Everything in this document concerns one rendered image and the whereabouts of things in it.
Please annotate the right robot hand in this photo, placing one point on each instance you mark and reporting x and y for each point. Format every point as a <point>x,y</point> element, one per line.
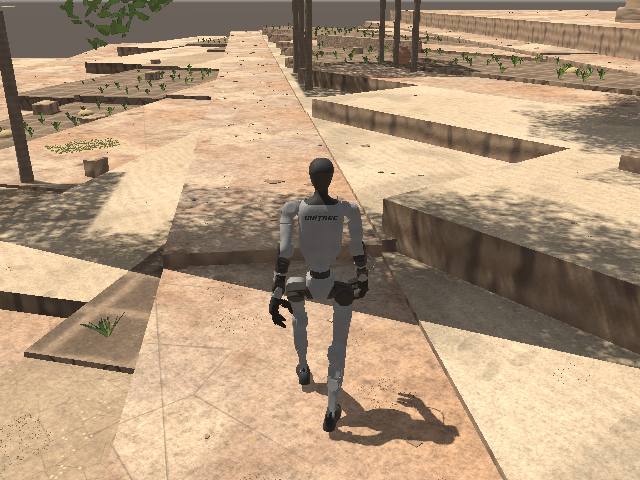
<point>358,284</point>

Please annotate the left robot hand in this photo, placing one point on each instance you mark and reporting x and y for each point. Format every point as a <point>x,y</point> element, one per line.
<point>273,310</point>

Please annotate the robot right upper arm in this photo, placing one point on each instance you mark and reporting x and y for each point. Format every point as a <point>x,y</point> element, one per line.
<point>352,212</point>

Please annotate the humanoid robot torso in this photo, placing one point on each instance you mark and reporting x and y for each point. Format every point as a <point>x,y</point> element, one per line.
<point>320,240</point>

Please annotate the left robot shin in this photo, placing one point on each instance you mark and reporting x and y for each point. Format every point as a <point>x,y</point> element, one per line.
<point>301,343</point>

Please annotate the right robot forearm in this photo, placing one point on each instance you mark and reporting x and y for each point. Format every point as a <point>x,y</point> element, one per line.
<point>360,262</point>

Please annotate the left robot forearm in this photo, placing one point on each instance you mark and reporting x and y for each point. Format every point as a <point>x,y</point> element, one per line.
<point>280,275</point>

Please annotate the robot left upper arm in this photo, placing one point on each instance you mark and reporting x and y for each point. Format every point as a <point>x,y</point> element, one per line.
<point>289,211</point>

